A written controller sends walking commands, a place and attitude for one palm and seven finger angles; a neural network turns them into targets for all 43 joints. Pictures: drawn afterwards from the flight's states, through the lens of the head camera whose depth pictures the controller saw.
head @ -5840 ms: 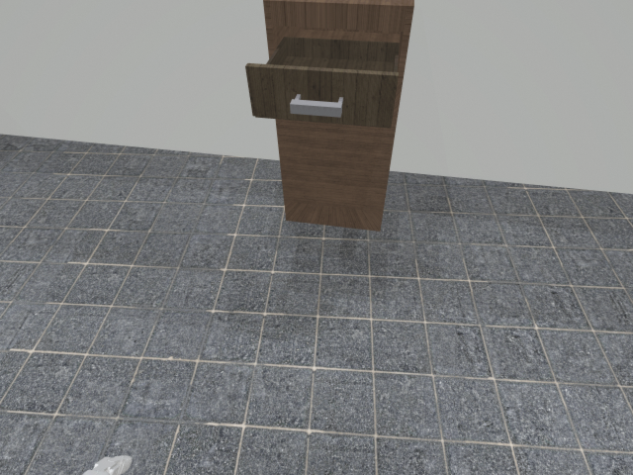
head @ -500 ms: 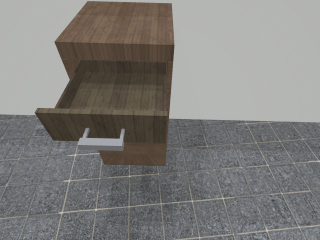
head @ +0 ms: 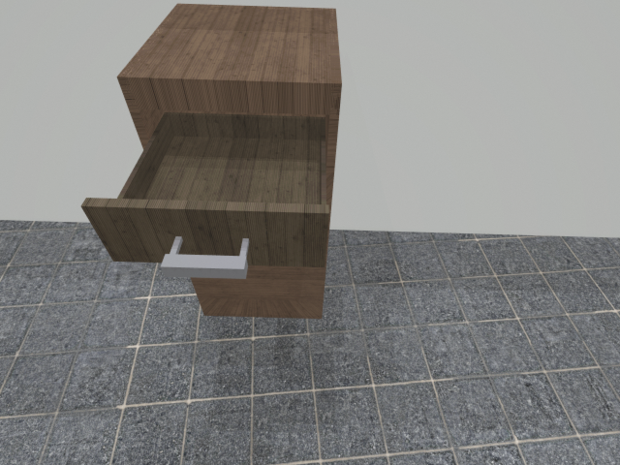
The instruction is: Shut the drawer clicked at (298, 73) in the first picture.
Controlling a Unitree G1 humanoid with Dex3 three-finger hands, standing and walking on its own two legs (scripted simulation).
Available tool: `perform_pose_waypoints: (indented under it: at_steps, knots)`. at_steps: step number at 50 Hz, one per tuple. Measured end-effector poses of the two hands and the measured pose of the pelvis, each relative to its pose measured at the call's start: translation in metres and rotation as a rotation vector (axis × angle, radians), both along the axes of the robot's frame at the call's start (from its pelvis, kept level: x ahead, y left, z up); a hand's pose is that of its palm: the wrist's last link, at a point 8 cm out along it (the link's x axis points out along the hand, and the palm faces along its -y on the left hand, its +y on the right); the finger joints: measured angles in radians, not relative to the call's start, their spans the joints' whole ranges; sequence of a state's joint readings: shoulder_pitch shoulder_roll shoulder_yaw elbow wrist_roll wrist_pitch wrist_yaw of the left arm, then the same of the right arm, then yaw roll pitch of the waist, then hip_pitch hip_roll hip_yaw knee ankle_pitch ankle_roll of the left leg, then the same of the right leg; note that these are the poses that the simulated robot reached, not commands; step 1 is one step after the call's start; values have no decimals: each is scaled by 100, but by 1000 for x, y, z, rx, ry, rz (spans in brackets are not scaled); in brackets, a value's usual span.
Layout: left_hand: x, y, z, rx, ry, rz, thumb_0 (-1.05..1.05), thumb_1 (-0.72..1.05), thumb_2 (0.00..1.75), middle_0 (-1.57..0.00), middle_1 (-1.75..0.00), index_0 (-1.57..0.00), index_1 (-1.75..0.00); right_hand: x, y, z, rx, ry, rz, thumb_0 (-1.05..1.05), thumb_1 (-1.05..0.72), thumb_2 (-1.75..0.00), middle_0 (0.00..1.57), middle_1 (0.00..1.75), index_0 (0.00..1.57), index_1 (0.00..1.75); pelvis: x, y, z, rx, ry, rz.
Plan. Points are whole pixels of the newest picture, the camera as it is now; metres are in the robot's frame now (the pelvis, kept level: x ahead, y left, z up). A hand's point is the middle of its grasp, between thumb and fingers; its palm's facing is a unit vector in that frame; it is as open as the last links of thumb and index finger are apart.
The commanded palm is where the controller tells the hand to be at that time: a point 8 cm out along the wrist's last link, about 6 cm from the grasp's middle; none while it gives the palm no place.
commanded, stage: shuffle to correct the standing spot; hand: left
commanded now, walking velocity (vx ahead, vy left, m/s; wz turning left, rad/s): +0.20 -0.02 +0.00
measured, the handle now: (208, 254) +0.43 +0.19 -0.01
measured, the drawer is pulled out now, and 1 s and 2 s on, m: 0.29 0.29 0.29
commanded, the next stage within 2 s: come to a stop and stand still in 0.60 s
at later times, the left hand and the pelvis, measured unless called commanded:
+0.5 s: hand out of the picture +0.03 +0.15 -0.18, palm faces +0.06 -0.99 -0.15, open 7.4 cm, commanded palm none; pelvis +0.07 +0.00 -0.01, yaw +0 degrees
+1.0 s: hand (214, 423) +0.22 +0.17 -0.17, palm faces +0.05 -0.96 -0.28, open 7.3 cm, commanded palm none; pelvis +0.15 -0.03 -0.02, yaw +1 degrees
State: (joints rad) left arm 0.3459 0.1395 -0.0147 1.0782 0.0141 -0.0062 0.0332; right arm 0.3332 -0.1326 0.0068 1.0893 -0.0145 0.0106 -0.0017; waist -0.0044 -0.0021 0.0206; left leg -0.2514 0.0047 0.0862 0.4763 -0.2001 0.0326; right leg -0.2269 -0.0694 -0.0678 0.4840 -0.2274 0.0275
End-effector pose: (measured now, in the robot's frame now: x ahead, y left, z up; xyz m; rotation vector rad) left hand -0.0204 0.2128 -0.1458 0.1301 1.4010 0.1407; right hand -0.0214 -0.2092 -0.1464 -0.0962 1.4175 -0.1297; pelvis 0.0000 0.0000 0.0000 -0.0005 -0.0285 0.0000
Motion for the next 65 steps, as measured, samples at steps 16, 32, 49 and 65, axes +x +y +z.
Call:
perform_pose_waypoints:
  at_steps: [16,32,49,65]
  knots:
    - [-3,-15,-9,-58,71,49,0,91,90,-19,-30,-20,-30,32,-7,1,-34,3,2,0,-91,-90,20,30,20,30,34,0,-4,-2,15,2]
    - [69,-8,-18,-27,36,88,0,91,90,-19,-30,-20,-30,118,-7,-10,-40,-13,41,1,-92,-90,20,30,20,30,102,1,-15,4,26,24]
    - [228,3,7,110,-193,-11,1,93,90,-19,-30,-20,-30,119,-26,-25,28,142,6,0,-90,-90,20,30,20,30,154,-31,-18,27,-16,21]
    - [204,-6,-7,14,-236,3,0,91,90,-20,-30,-20,-30,166,-49,7,-96,-142,27,0,-91,-90,20,30,20,30,107,-21,-13,14,0,14]
